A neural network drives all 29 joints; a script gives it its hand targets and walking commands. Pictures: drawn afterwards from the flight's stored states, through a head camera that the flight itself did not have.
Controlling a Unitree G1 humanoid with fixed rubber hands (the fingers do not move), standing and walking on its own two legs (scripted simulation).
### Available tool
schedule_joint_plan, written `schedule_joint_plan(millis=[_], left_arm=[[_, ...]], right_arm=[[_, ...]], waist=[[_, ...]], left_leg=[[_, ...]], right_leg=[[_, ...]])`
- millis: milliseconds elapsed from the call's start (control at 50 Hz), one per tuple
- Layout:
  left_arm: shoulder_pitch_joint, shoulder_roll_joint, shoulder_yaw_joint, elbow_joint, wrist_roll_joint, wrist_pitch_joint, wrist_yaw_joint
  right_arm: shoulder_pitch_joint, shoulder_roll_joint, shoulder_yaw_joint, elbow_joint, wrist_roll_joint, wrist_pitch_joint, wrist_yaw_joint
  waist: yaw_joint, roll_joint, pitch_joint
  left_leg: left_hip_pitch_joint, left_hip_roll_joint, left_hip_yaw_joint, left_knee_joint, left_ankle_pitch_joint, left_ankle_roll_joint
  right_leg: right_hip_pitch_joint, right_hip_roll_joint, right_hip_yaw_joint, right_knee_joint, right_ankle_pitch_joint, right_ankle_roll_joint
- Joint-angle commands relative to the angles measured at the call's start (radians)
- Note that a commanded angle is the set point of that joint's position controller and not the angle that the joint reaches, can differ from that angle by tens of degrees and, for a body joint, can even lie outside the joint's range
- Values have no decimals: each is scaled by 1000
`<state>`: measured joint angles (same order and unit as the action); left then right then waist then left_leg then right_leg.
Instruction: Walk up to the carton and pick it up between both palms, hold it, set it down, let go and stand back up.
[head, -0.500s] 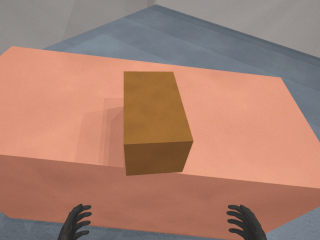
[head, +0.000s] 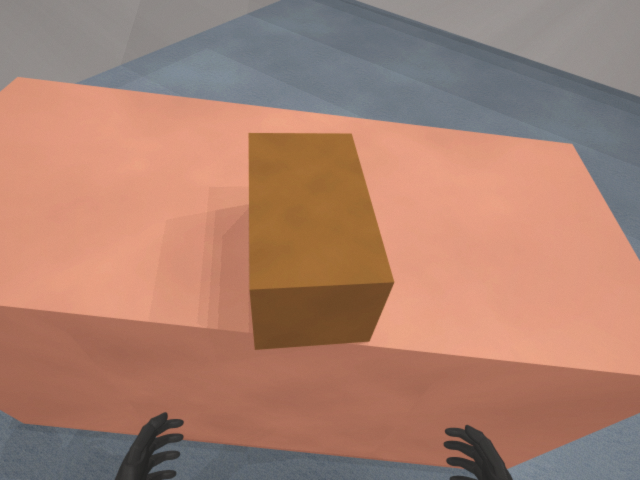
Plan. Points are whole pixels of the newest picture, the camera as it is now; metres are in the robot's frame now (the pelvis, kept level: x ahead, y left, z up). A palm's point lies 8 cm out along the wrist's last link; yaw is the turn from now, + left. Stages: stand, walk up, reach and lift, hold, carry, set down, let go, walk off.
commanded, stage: set down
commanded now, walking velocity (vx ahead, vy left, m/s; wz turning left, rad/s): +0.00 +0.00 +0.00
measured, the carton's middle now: (306, 233) +0.48 +0.01 +0.02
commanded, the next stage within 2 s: let go in 0.14 s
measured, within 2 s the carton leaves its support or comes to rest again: neither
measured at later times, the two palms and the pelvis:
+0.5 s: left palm out of the picture +0.17 +0.22 -0.09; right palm out of the picture +0.14 -0.22 -0.08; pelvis +0.01 +0.00 +0.00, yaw +0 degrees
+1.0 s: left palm out of the picture +0.10 +0.24 -0.14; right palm out of the picture +0.10 -0.24 -0.11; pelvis +0.01 +0.00 -0.01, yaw +0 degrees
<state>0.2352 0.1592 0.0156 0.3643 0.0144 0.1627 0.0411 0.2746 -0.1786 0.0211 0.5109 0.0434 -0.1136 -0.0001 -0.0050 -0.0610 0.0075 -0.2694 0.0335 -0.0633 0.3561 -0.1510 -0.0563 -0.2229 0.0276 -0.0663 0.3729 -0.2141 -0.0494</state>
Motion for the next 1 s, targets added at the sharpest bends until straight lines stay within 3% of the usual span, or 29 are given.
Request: schedule_joint_plan(millis=[0,60,80,120,140,160,240,300,360,420,440,500,540,580,600,620,640,700,720,740,760,780,800,820,840,860,880,920,980], left_arm=[[-91,218,76,-141,-50,-76,-19],[-80,232,76,-177,-46,-74,-30],[-81,237,87,-93,-27,-71,-40],[-64,225,93,-131,-44,-87,-41],[-72,231,101,-53,-27,-86,-51],[-85,237,104,-68,-19,-77,-52],[-81,220,103,-25,-25,-91,-58],[-74,248,107,-117,-30,-111,-53],[-64,233,109,-96,2,-104,-43],[-62,222,82,-97,-13,-105,-41],[-62,217,92,-73,4,-99,-39],[-79,219,74,-64,-12,-90,-46],[-80,218,68,-83,-11,-86,-36],[-91,217,56,-76,-20,-84,-39],[-80,223,79,-77,-10,-84,-33],[-67,208,67,-72,-7,-85,-35],[-54,219,67,-84,-5,-82,-30],[-98,212,53,-76,-28,-93,-30],[-40,278,92,137,17,-157,-25],[32,281,90,172,22,-167,-26],[17,307,93,200,29,-176,-21],[-7,316,96,202,36,-188,-25],[-12,305,95,224,33,-194,-27],[-29,298,80,241,34,-196,-32],[-29,294,73,276,41,-195,-28],[-41,299,68,305,41,-196,-30],[-26,301,73,321,34,-206,-30],[-41,322,67,369,27,-213,-37],[-50,337,70,450,28,-221,-28]], right_arm=[[-78,-18,-19,-81,-27,-95,-32],[-81,-5,-15,-69,-17,-103,-44],[-78,-3,-5,-30,-26,-113,-43],[-78,-26,-9,-54,-24,-137,-49],[-84,-30,-6,26,-41,-140,-51],[-83,-21,-13,37,-38,-139,-48],[-99,-29,-16,76,-40,-168,-47],[-108,-25,-12,28,-28,-206,-57],[-82,-33,-17,81,-23,-212,-42],[-79,-51,-37,94,-30,-208,-42],[-91,-54,-24,106,-30,-207,-38],[-89,-58,-43,120,-43,-202,-40],[-108,-67,-61,125,-38,-198,-33],[-122,-73,-70,103,-48,-209,-37],[-111,-71,-70,104,-51,-209,-30],[-98,-68,-67,110,-37,-209,-28],[-94,-68,-56,113,-35,-205,-23],[-129,-80,-62,120,-50,-202,-23],[-11,-271,-89,231,-104,-80,-23],[-37,-275,-96,220,-105,-28,-24],[-47,-250,-93,208,-108,-7,-26],[-47,-251,-86,192,-108,15,-26],[-30,-273,-86,207,-110,27,-31],[-57,-297,-94,209,-95,22,-19],[-74,-301,-100,211,-94,25,-17],[-63,-308,-101,214,-92,32,-14],[-80,-322,-103,216,-95,34,-5],[-75,-289,-101,234,-82,48,3],[-80,-314,-97,272,-86,55,-2]], waist=[[2,51,-83],[-12,65,-81],[-11,49,-91],[-2,22,-123],[-9,24,-99],[2,72,-102],[-13,46,-99],[-11,40,-142],[-6,95,-118],[-25,62,-143],[-8,96,-129],[-19,47,-133],[-14,79,-131],[-21,48,-117],[6,71,-123],[-5,67,-120],[9,107,-93],[-5,51,-135],[79,71,-246],[81,-10,-219],[52,16,-200],[50,-16,-165],[42,76,-134],[38,48,-114],[36,69,-74],[26,43,-82],[36,128,-49],[23,101,-74],[25,74,-116]], left_leg=[[223,-77,146,-12,98,56],[228,-76,140,-7,137,48],[206,-82,138,3,122,51],[239,-84,138,2,169,48],[215,-86,133,11,151,50],[231,-78,136,12,144,47],[209,-79,128,23,134,48],[219,-82,133,25,175,43],[230,-76,111,32,198,40],[242,-73,118,23,168,47],[225,-67,112,24,167,42],[250,-64,110,31,133,49],[258,-61,114,33,134,49],[254,-62,116,27,92,53],[247,-59,119,34,120,53],[246,-69,128,31,137,57],[245,-59,124,24,122,51],[253,-47,97,33,102,57],[132,64,28,153,272,82],[85,61,0,167,273,89],[64,53,12,175,197,98],[51,58,12,130,113,86],[22,58,5,149,90,98],[18,55,-20,137,46,104],[6,52,-12,137,20,108],[31,56,-10,131,49,100],[11,55,-22,144,34,99],[38,58,-23,125,24,89],[64,64,-24,124,71,102]], right_leg=[[62,-83,100,-73,207,77],[89,-82,97,-77,244,81],[110,-78,102,-64,262,78],[117,-72,92,-61,352,91],[118,-73,99,-50,364,94],[117,-78,100,-63,342,85],[117,-75,106,-59,334,93],[150,-73,96,-39,422,101],[137,-61,91,-42,424,84],[132,-52,93,-54,397,91],[124,-56,93,-45,388,83],[127,-55,87,-55,370,80],[103,-52,81,-58,317,74],[92,-39,82,-67,262,74],[92,-47,81,-67,289,72],[101,-40,84,-69,319,74],[96,-42,80,-74,276,70],[103,-54,93,-68,312,75],[190,-156,139,40,372,43],[205,-156,112,41,384,71],[190,-172,132,38,363,69],[150,-158,138,14,232,70],[135,-149,138,3,179,55],[98,-165,155,-8,133,49],[76,-162,173,-41,90,39],[52,-135,154,-25,63,21],[46,-156,178,-31,49,20],[66,-166,170,-60,31,35],[106,-149,171,-37,119,15]])
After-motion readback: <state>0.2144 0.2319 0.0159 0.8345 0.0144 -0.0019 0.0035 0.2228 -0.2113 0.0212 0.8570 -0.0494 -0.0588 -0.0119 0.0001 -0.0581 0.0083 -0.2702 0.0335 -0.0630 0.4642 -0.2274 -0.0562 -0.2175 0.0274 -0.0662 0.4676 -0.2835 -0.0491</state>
